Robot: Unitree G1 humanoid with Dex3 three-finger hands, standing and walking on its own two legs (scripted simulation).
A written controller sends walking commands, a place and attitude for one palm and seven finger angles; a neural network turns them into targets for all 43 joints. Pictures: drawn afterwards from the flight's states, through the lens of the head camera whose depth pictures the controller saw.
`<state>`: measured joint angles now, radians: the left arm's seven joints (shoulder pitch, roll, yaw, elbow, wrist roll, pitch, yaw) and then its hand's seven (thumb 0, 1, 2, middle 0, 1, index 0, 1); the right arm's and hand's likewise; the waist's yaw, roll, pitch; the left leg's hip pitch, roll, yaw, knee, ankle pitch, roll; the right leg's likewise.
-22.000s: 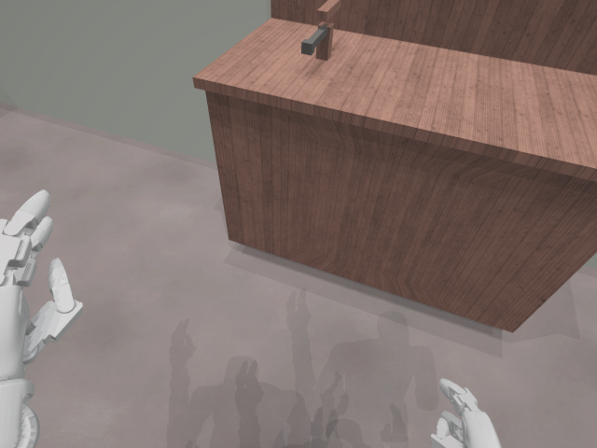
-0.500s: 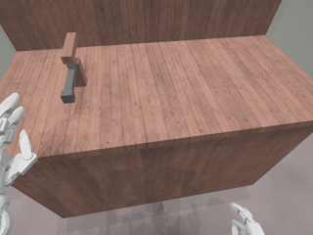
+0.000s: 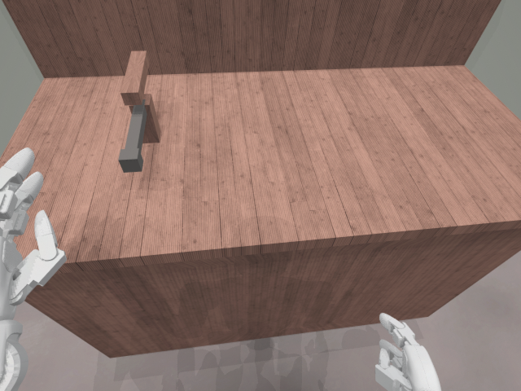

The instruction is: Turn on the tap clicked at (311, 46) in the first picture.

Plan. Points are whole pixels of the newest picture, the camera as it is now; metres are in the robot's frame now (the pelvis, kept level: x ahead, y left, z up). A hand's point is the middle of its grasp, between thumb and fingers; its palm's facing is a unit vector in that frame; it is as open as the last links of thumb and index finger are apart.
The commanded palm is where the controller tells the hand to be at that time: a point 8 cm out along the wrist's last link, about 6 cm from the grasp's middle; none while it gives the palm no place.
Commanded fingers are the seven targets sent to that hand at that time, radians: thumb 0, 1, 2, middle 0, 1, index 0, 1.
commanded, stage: look again from close up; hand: left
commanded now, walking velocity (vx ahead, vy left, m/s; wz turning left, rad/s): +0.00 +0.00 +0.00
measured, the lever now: (131, 160) +0.41 +0.25 +0.11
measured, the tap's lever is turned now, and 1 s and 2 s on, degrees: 0 0 0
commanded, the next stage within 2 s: shuffle to correct the standing spot in 0.10 s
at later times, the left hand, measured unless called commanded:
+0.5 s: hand (89, 229) +0.25 +0.23 +0.17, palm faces +0.36 -0.89 -0.28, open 7.5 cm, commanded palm +0.20 +0.25 +0.18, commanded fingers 0.00 0.90 0.90 -0.20 -0.30 -0.20 -0.30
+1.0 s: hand (140, 250) +0.23 +0.16 +0.16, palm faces +0.25 -0.85 -0.47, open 7.4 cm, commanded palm +0.18 +0.21 +0.18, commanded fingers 0.00 0.90 0.90 -0.20 -0.30 -0.20 -0.30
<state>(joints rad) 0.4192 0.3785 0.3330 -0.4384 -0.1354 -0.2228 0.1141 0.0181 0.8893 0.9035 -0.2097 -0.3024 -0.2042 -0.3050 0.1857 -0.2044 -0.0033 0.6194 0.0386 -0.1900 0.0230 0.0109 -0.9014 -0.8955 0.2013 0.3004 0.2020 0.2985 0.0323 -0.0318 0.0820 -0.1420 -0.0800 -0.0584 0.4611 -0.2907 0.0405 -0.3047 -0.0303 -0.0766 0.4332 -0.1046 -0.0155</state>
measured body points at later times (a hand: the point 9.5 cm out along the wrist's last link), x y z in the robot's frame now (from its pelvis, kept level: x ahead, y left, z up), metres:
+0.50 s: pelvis +0.02 -0.02 -0.01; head +0.03 +0.00 +0.44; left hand +0.22 +0.27 +0.18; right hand +0.18 -0.23 -0.09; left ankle -0.03 +0.10 -0.74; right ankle +0.05 -0.12 -0.73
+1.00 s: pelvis +0.00 -0.06 +0.00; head +0.05 -0.08 +0.45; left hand +0.21 +0.21 +0.18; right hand +0.16 -0.34 -0.10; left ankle +0.03 +0.09 -0.74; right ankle +0.05 -0.12 -0.74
